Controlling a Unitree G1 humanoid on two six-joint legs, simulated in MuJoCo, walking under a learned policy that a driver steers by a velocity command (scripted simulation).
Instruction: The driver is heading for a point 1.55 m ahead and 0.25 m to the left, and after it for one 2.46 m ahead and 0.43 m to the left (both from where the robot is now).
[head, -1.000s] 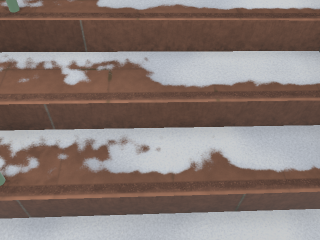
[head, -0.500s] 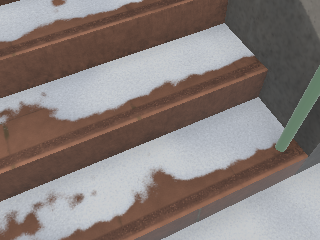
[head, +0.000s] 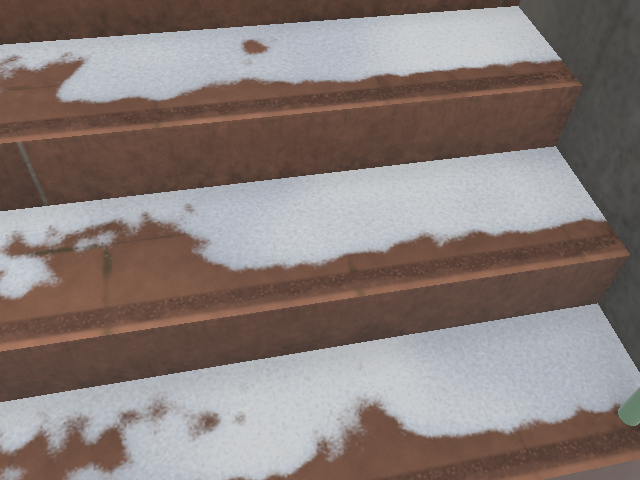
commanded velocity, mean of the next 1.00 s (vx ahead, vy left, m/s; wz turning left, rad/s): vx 0.00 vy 0.00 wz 0.44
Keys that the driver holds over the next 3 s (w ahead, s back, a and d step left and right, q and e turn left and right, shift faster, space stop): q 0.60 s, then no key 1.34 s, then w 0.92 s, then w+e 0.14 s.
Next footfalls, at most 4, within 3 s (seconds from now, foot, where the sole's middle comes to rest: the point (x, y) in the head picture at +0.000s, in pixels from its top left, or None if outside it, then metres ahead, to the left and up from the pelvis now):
0.32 right None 0.04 -0.12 -0.78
0.76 left None -0.07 0.07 -0.78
1.14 right None -0.01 -0.13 -0.78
2.64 right None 0.25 0.04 -0.78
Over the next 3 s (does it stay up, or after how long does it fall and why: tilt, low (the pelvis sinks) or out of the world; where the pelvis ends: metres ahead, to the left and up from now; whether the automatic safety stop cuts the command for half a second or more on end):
stays up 0.26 0.13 0.01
